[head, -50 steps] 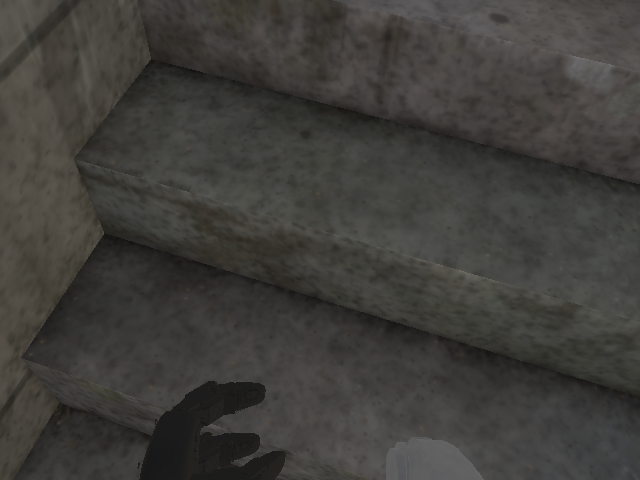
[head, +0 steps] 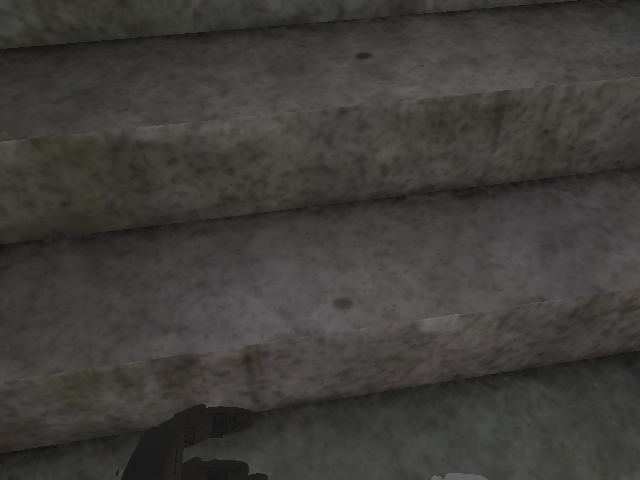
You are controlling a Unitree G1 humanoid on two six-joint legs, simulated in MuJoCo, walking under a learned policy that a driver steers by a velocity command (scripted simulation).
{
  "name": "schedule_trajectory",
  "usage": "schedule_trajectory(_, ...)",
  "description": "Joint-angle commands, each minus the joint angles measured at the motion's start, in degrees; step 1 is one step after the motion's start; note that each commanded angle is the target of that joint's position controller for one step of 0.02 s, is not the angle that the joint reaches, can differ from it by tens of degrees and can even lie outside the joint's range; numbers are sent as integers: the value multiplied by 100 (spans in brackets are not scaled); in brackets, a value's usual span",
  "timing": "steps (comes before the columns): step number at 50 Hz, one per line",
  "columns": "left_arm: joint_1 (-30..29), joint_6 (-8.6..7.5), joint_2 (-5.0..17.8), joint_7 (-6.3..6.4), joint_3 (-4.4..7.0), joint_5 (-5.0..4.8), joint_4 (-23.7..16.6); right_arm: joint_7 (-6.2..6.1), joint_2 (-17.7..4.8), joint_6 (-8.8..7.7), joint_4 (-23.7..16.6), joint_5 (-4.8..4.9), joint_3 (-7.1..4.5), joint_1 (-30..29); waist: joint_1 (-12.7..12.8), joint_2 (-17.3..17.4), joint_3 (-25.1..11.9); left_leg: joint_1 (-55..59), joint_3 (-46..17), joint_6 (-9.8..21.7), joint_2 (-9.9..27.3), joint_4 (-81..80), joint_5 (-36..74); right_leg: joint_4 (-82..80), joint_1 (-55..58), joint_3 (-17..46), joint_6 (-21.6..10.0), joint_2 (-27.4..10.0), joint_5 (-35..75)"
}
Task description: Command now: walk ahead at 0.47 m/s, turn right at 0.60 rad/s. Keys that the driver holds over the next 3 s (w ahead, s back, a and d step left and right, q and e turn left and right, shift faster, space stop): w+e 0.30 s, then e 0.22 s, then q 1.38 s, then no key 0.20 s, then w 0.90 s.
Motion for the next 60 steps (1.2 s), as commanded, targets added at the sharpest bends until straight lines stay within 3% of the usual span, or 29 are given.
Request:
schedule_trajectory(1,414,308,576,-166,15,29,-368,66,-2236,-318,-785,278,-488,-652,1103,560,-193,-311,-81,935,1617,457,11613,-1502,2509,-792,173,489,381)
schedule_trajectory(4,1986,480,761,201,125,80,-122,51,-2188,15,-758,-50,-615,-575,1356,1105,-637,-357,-474,929,1847,3195,14311,-4212,4662,146,-97,1069,440)
schedule_trajectory(5,3457,541,1135,383,330,72,540,114,-1793,173,-1200,-511,-622,-734,1306,-291,-2058,-2280,-876,610,1457,5192,10856,-4796,7253,2185,-807,592,3144)
schedule_trajectory(6,3907,428,1275,249,342,365,741,257,-1614,239,-964,-242,-756,-704,1257,-1774,-1893,-3844,-1445,141,-492,9160,1807,-7235,7270,5237,-1685,-639,2151)
schedule_trajectory(7,3875,131,1580,222,534,571,1049,255,-1198,230,-1185,40,-726,-957,1048,-904,-331,-5581,-2615,609,-803,11129,1938,-7577,6440,5583,-964,-825,275)
schedule_trajectory(9,3400,-292,836,89,400,232,1635,-1,-837,28,-1479,-24,-644,-1748,609,-281,445,-7735,-2649,902,-903,12536,1429,-7331,6711,5182,-745,-765,171)
schedule_trajectory(12,3187,-746,-320,-34,4,486,2486,-440,-339,-84,-1909,44,-299,-2199,-401,-382,711,-8369,-1927,1182,-304,12918,611,-7432,5911,3425,-9,-476,-198)
schedule_trajectory(18,3476,-1002,660,92,12,983,2321,-538,-662,-164,-3074,576,-77,-3966,-72,-424,1056,-6581,-1127,640,133,10775,909,-8629,3150,2805,278,-82,259)
schedule_trajectory(20,2249,-1044,1016,-63,-53,416,1491,-482,-623,6,-3157,597,-84,-3756,-849,-1125,444,-2873,-274,90,-262,9540,667,-9341,1327,2628,-248,-273,3616)
schedule_trajectory(23,2623,-1362,2181,63,383,-106,1308,-541,-1438,321,-3410,404,-415,-2955,-1088,-1640,-241,-2587,-61,-260,-1078,6212,-724,-8047,5167,2833,-117,-932,9661)
schedule_trajectory(24,2681,-1315,2100,-27,499,-124,1455,-623,-1586,350,-3366,424,-492,-2391,-1166,-1776,-331,-2422,-418,12,-1050,4764,-534,-7334,5926,2757,-22,-826,10477)
schedule_trajectory(25,3531,-1214,1463,-103,402,490,1529,-769,-1898,429,-2994,526,-623,-846,-924,-405,-2325,165,-2972,1578,343,5038,3333,-5207,5187,2316,560,-573,9069)
schedule_trajectory(26,3315,-1120,767,-144,325,444,1606,-738,-2031,459,-2959,202,-752,-296,-1377,1474,-2160,-216,-6326,3086,2185,2962,2653,-1576,3599,2439,1066,682,1261)
schedule_trajectory(28,2488,-1095,746,-165,534,21,1544,-624,-1450,42,-2700,348,-587,-1526,-708,590,1056,-2649,-5412,1931,1429,2246,-2687,643,1469,2549,911,374,1735)
schedule_trajectory(30,2410,-1074,673,24,485,306,1597,-574,-584,-196,-2112,551,-421,-2234,-201,-696,1088,-3179,-3391,1468,960,2628,-1986,-151,2016,2014,723,244,739)
schedule_trajectory(33,2546,-968,626,97,341,302,1629,-767,-159,-405,-2166,571,-205,-3184,235,-352,697,-4004,-1965,576,5,2853,-1330,-1049,3378,1581,1159,-79,424)
schedule_trajectory(34,2496,-589,112,422,329,415,1315,-1199,154,-450,-1286,536,-296,-2304,572,-22,1227,-4232,-1931,865,233,2960,219,-819,3787,887,1313,299,1543)
schedule_trajectory(35,2342,-449,230,524,322,376,1236,-1335,80,-471,-1123,508,-270,-1857,426,-51,1264,-3922,-1984,964,231,2887,791,-857,3512,849,1384,269,1570)
schedule_trajectory(37,2428,-953,1383,2,428,302,1376,-858,-1282,-579,-2422,329,-445,-3689,274,44,168,-4122,-1626,461,-127,3354,-249,-1014,4170,1336,1528,46,919)
schedule_trajectory(40,2011,-1087,1462,8,358,641,1131,-946,-1389,-481,-2306,447,-315,-2901,67,-297,209,-3398,-2292,494,77,4155,-338,-3596,4435,1242,1681,-407,1488)
schedule_trajectory(42,1710,-998,1346,-2,303,392,864,-957,-1330,-520,-2437,588,-247,-2872,137,-596,523,-3575,-1909,336,-318,4736,-393,-6454,5502,673,1767,-384,3003)
schedule_trajectory(43,1158,-887,1902,-140,413,180,560,-955,-1511,-467,-2322,574,-333,-1472,-663,-1575,-36,-2989,-1300,46,-817,4768,20,-6199,6225,795,1412,-537,5440)
schedule_trajectory(44,576,-850,2307,-75,612,195,299,-1049,-1698,-507,-2315,614,-442,-891,-968,-1090,-159,-2953,-1338,-57,-889,4922,462,-6204,6391,1044,1252,-739,5497)
schedule_trajectory(45,286,-851,2348,-30,714,307,97,-1174,-1678,-582,-2478,528,-474,-1095,-1047,-491,17,-2743,-1350,-70,-907,4867,1038,-6080,6247,794,1332,-496,5181)
schedule_trajectory(46,520,-895,1467,264,595,545,92,-1154,-1806,-645,-2571,838,-473,-2033,-361,889,1016,-2202,-2100,675,-423,4409,2048,-7106,4938,-24,1665,247,2790)
schedule_trajectory(50,1902,-943,1465,420,590,77,386,-982,-1396,-171,-3044,876,-86,-1658,-629,140,716,-2757,-3090,606,2,5718,1984,-10055,7056,562,1245,-583,5633)
schedule_trajectory(53,2427,-1201,1821,190,648,446,347,-748,-735,127,-3726,927,293,-1275,-778,-1712,294,-6055,-1570,-536,-1172,8170,-1849,-8187,9778,833,-51,-1937,11086)
schedule_trajectory(57,2334,-938,2242,165,826,1225,287,-766,-1224,-295,-3808,795,-108,-1120,-497,-1246,113,-7990,-1219,-918,-1147,13550,-4181,-7438,9521,496,-634,-2984,9237)
schedule_trajectory(60,2148,-775,2316,188,727,997,238,-643,-1094,-236,-4136,492,25,-1727,-705,-882,173,-8690,-1886,-429,-829,13651,-3569,-7688,9191,662,-682,-2809,6341)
